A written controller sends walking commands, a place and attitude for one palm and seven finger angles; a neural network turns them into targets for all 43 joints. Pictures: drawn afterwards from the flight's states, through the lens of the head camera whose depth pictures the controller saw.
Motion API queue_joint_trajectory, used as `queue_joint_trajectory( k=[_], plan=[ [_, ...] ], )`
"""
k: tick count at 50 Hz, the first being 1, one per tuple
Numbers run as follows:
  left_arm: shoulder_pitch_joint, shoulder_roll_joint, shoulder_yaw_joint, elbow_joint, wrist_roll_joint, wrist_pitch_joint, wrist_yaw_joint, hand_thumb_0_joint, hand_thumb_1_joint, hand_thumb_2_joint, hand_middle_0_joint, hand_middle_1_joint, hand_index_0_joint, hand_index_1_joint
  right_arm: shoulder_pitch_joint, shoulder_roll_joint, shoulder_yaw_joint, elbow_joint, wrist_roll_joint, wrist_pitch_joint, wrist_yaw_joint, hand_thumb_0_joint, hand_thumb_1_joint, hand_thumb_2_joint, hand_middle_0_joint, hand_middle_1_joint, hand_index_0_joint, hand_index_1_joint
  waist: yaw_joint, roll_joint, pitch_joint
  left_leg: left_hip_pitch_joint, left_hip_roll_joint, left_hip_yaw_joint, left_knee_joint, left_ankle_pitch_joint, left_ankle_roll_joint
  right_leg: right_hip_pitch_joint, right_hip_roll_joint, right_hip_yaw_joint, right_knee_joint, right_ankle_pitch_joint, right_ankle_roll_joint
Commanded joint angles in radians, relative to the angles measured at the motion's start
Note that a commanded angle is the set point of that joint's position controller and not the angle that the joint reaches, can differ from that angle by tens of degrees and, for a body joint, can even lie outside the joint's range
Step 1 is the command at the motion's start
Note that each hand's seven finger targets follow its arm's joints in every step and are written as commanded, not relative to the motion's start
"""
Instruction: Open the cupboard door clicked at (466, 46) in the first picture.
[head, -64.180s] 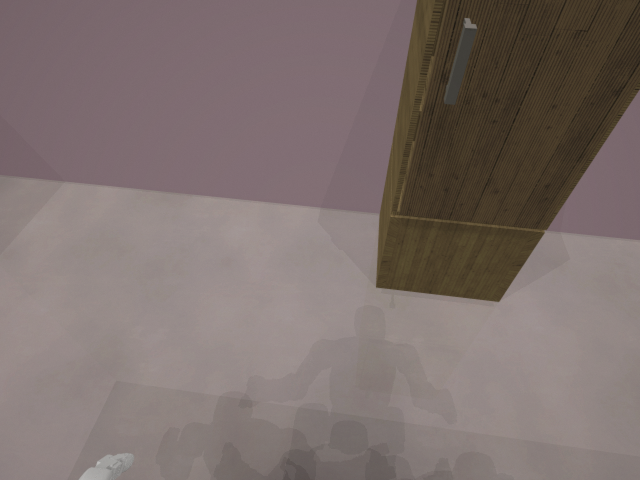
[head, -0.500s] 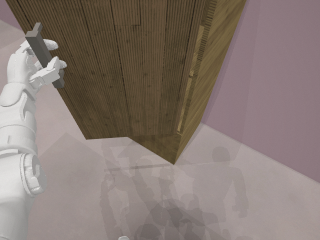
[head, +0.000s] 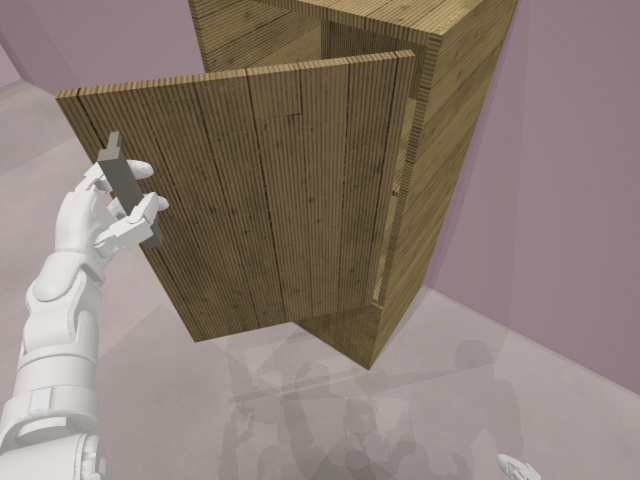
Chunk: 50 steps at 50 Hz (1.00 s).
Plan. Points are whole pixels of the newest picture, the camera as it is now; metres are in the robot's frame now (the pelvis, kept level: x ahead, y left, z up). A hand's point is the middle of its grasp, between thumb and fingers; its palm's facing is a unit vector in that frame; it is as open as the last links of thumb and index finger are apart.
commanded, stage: pull the door open along its arc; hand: left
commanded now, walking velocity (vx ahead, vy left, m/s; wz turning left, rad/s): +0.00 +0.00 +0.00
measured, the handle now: (135, 192) +0.44 +0.24 +0.14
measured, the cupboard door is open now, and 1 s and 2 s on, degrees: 48 62 82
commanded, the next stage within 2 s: open thumb and fingers to let go in 1.78 s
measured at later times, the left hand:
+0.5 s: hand (162, 207) +0.42 +0.20 +0.14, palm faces +0.57 -0.82 +0.00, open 5.6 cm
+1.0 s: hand (175, 268) +0.32 +0.16 +0.14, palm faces +0.46 -0.89 +0.04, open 5.8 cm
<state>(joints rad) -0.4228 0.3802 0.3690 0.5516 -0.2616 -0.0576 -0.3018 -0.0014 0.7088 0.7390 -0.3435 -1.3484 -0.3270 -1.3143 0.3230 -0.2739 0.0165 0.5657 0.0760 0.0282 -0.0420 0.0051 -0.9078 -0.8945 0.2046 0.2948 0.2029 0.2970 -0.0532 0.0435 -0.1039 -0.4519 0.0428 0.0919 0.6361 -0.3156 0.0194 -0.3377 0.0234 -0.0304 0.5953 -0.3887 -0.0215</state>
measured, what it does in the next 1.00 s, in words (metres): stands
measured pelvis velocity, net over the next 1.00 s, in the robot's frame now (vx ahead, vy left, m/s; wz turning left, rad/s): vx -0.01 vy -0.01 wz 0.02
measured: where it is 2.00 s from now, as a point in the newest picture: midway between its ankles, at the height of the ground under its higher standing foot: outside the picture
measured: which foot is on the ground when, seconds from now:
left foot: down 0.00-1.00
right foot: down 0.00-1.00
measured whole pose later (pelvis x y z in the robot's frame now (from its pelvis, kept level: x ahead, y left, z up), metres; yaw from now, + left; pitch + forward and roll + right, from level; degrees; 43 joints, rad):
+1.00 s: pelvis -0.01 -0.01 +0.01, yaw +1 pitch +1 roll +0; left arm -0.12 0.04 0.12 0.11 -0.11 0.02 0.35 0.01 0.73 0.76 -0.34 -1.35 -0.35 -1.31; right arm 0.21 -0.24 -0.01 0.65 0.01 0.00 -0.03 0.01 -0.91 -0.89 0.20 0.29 0.20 0.30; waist 0.01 0.05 -0.07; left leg -0.29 0.03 0.07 0.54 -0.27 0.00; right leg -0.18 0.02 -0.05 0.53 -0.36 -0.04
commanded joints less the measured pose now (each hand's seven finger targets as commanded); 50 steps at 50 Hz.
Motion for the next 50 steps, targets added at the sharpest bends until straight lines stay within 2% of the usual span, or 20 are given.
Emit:
queue_joint_trajectory(
  k=[1, 4, 5, 6, 7, 9, 10, 11, 14, 15, 16, 20, 23, 25, 26, 29, 31, 34, 44, 50],
  plan=[
    [-0.480, 0.298, 0.068, -0.191, 0.013, -0.012, 0.072, 0.000, 0.900, 0.900, -0.400, -1.350, -0.400, -1.350, -0.011, -0.148, -0.053, -0.084, -0.011, -0.040, -0.027, 0.000, -0.900, -0.900, 0.200, 0.300, 0.200, 0.300, -0.015, -0.017, -0.203, 0.259, -0.032, -0.077, -0.007, 0.407, 0.034, -0.031, 0.017, 0.002, -0.043, 0.547, 0.019],
    [-0.513, 0.262, 0.032, -0.117, 0.040, -0.008, 0.093, 0.000, 0.900, 0.900, -0.400, -1.350, -0.400, -1.350, -0.018, -0.142, -0.047, -0.068, -0.017, -0.041, -0.032, 0.000, -0.900, -0.900, 0.200, 0.300, 0.200, 0.300, -0.011, 0.011, -0.227, 0.270, -0.034, -0.093, -0.007, 0.379, 0.025, -0.046, 0.011, 0.000, -0.040, 0.490, 0.010],
    [-0.557, 0.254, 0.134, -0.137, 0.010, -0.002, 0.203, 0.000, 0.900, 0.900, -0.400, -1.350, -0.400, -1.350, -0.048, -0.112, -0.042, -0.068, -0.023, -0.053, -0.032, 0.000, -0.900, -0.900, 0.200, 0.300, 0.200, 0.300, 0.052, -0.002, -0.240, 0.237, -0.038, -0.094, -0.010, 0.362, 0.018, -0.037, 0.011, -0.010, -0.047, 0.450, 0.010],
    [-0.565, 0.221, 0.109, -0.129, 0.030, 0.003, 0.285, 0.000, 0.900, 0.900, -0.400, -1.350, -0.400, -1.350, -0.056, -0.113, -0.038, -0.054, -0.031, -0.059, -0.029, 0.000, -0.900, -0.900, 0.200, 0.300, 0.200, 0.300, 0.034, -0.016, -0.235, 0.229, -0.035, -0.096, -0.008, 0.339, 0.019, -0.040, 0.010, -0.010, -0.048, 0.419, 0.016],
    [-0.554, 0.171, 0.069, -0.103, 0.043, 0.008, 0.318, 0.000, 0.900, 0.900, -0.400, -1.350, -0.400, -1.350, -0.054, -0.114, -0.039, -0.046, -0.033, -0.062, -0.024, 0.000, -0.900, -0.900, 0.200, 0.300, 0.200, 0.300, 0.021, 0.002, -0.229, 0.228, -0.035, -0.101, -0.014, 0.310, 0.014, -0.054, 0.009, -0.009, -0.050, 0.396, 0.016],
    [-0.576, 0.162, 0.048, -0.098, 0.086, -0.003, 0.377, 0.000, 0.900, 0.900, -0.400, -1.350, -0.400, -1.350, -0.041, -0.117, -0.042, -0.031, -0.040, -0.065, -0.017, 0.000, -0.900, -0.900, 0.200, 0.300, 0.200, 0.300, 0.011, -0.004, -0.250, 0.228, -0.035, -0.101, -0.008, 0.306, 0.015, -0.049, 0.007, -0.006, -0.043, 0.395, 0.016],
    [-0.604, 0.171, 0.093, -0.103, 0.097, -0.006, 0.440, 0.000, 0.900, 0.900, -0.400, -1.350, -0.400, -1.350, -0.048, -0.108, -0.042, -0.029, -0.046, -0.064, -0.016, 0.000, -0.900, -0.900, 0.200, 0.300, 0.200, 0.300, 0.033, -0.020, -0.270, 0.207, -0.039, -0.102, -0.003, 0.300, 0.015, -0.035, 0.005, -0.004, -0.043, 0.389, 0.016],
    [-0.619, 0.167, 0.094, -0.103, 0.127, -0.008, 0.508, 0.000, 0.900, 0.900, -0.400, -1.350, -0.400, -1.350, -0.051, -0.104, -0.041, -0.020, -0.057, -0.065, -0.013, 0.000, -0.900, -0.900, 0.200, 0.300, 0.200, 0.300, 0.029, -0.041, -0.269, 0.192, -0.039, -0.102, 0.003, 0.293, 0.020, -0.029, 0.002, 0.000, -0.043, 0.384, 0.020],
    [-0.668, 0.085, 0.048, -0.088, 0.192, -0.008, 0.650, 0.000, 0.900, 0.900, -0.400, -1.350, -0.400, -1.350, -0.061, -0.092, -0.043, -0.004, -0.074, -0.063, -0.003, 0.000, -0.900, -0.900, 0.200, 0.300, 0.200, 0.300, 0.017, 0.008, -0.275, 0.175, -0.043, -0.098, 0.005, 0.253, 0.014, -0.050, -0.003, -0.001, -0.042, 0.341, 0.018],
    [-0.682, 0.069, 0.040, -0.078, 0.209, -0.009, 0.691, 0.000, 0.900, 0.900, -0.400, -1.350, -0.400, -1.350, -0.060, -0.092, -0.044, 0.003, -0.080, -0.061, -0.001, 0.000, -0.900, -0.900, 0.200, 0.300, 0.200, 0.300, 0.012, 0.001, -0.282, 0.170, -0.044, -0.099, 0.006, 0.242, 0.014, -0.050, -0.004, -0.001, -0.043, 0.330, 0.018],
    [-0.675, 0.073, 0.033, -0.044, 0.231, -0.009, 0.713, 0.000, 0.900, 0.900, -0.400, -1.350, -0.400, -1.350, -0.043, -0.098, -0.047, 0.015, -0.087, -0.057, -0.001, 0.000, -0.900, -0.900, 0.200, 0.300, 0.200, 0.300, -0.002, -0.071, -0.271, 0.148, -0.040, -0.108, 0.001, 0.219, 0.018, -0.046, -0.001, -0.002, -0.049, 0.313, 0.022],
    [-0.758, 0.049, -0.033, -0.029, 0.266, -0.046, 0.708, 0.000, 0.900, 0.900, -0.400, -1.350, -0.400, -1.350, -0.025, -0.099, -0.057, 0.033, -0.090, -0.049, -0.005, 0.000, -0.900, -0.900, 0.200, 0.300, 0.200, 0.300, -0.028, -0.024, -0.280, 0.158, -0.039, -0.095, -0.004, 0.195, 0.019, -0.052, -0.003, 0.012, -0.059, 0.315, 0.018],
    [-0.799, 0.062, -0.032, -0.008, 0.249, -0.088, 0.679, 0.000, 0.900, 0.900, -0.400, -1.350, -0.400, -1.350, -0.010, -0.099, -0.059, 0.048, -0.087, -0.050, -0.014, 0.000, -0.900, -0.900, 0.200, 0.300, 0.200, 0.300, -0.033, -0.051, -0.280, 0.149, -0.041, -0.090, -0.012, 0.184, 0.023, -0.025, -0.004, 0.025, -0.072, 0.332, 0.021],
    [-0.763, 0.064, -0.019, -0.009, 0.240, -0.117, 0.660, 0.000, 0.900, 0.900, -0.400, -1.350, -0.400, -1.350, -0.002, -0.097, -0.063, 0.051, -0.088, -0.054, -0.014, 0.000, -0.900, -0.900, 0.200, 0.300, 0.200, 0.300, -0.015, -0.042, -0.301, 0.160, -0.043, -0.085, -0.017, 0.207, 0.024, -0.001, -0.004, 0.026, -0.068, 0.363, 0.019],
    [-0.728, 0.077, -0.008, -0.006, 0.236, -0.127, 0.652, 0.000, 0.900, 0.900, -0.400, -1.350, -0.400, -1.350, 0.003, -0.102, -0.067, 0.053, -0.087, -0.055, -0.015, 0.000, -0.900, -0.900, 0.200, 0.300, 0.200, 0.300, -0.013, -0.077, -0.303, 0.154, -0.042, -0.083, -0.017, 0.211, 0.028, 0.014, -0.003, 0.029, -0.071, 0.382, 0.023],
    [-0.657, 0.050, -0.022, -0.039, 0.221, -0.147, 0.629, 0.000, 0.900, 0.900, -0.400, -1.350, -0.400, -1.350, -0.006, -0.095, -0.067, 0.046, -0.079, -0.058, -0.012, 0.000, -0.900, -0.900, 0.200, 0.300, 0.200, 0.300, 0.013, -0.026, -0.302, 0.171, -0.046, -0.072, -0.031, 0.229, 0.024, 0.037, -0.004, 0.027, -0.073, 0.404, 0.018],
    [-0.590, 0.051, -0.005, -0.064, 0.204, -0.152, 0.625, 0.000, 0.900, 0.900, -0.400, -1.350, -0.400, -1.350, -0.009, -0.098, -0.071, 0.042, -0.078, -0.061, -0.010, 0.000, -0.900, -0.900, 0.200, 0.300, 0.200, 0.300, 0.026, -0.045, -0.305, 0.181, -0.046, -0.068, -0.038, 0.243, 0.027, 0.059, -0.001, 0.024, -0.081, 0.421, 0.019],
    [-0.507, 0.008, -0.028, -0.175, 0.183, -0.149, 0.620, 0.000, 0.900, 0.900, -0.400, -1.350, -0.400, -1.350, -0.030, -0.094, -0.075, 0.026, -0.070, -0.068, -0.004, 0.000, -0.900, -0.900, 0.200, 0.300, 0.200, 0.300, 0.048, -0.005, -0.314, 0.214, -0.047, -0.056, -0.053, 0.285, 0.024, 0.092, 0.001, 0.018, -0.079, 0.466, 0.014],
    [-0.001, -0.190, -0.177, -0.655, 0.143, -0.052, 0.635, 0.000, 0.900, 0.900, -0.400, -1.350, -0.400, -1.350, -0.169, -0.067, -0.070, -0.062, -0.064, -0.094, 0.017, 0.000, -0.900, -0.900, 0.200, 0.300, 0.200, 0.300, 0.108, -0.051, -0.246, 0.326, -0.034, -0.043, -0.099, 0.425, 0.017, 0.185, -0.007, -0.007, -0.094, 0.594, 0.014],
    [-0.053, -0.215, -0.226, -0.760, 0.181, 0.062, 0.690, 0.000, 0.900, 0.900, -0.400, -1.350, -0.400, -1.350, -0.247, -0.050, -0.041, -0.063, -0.078, -0.061, -0.010, 0.000, -0.900, -0.900, 0.200, 0.300, 0.200, 0.300, 0.071, -0.082, -0.115, 0.351, -0.034, -0.057, -0.123, 0.357, 0.014, 0.133, -0.020, -0.003, -0.148, 0.492, 0.014]
  ],
)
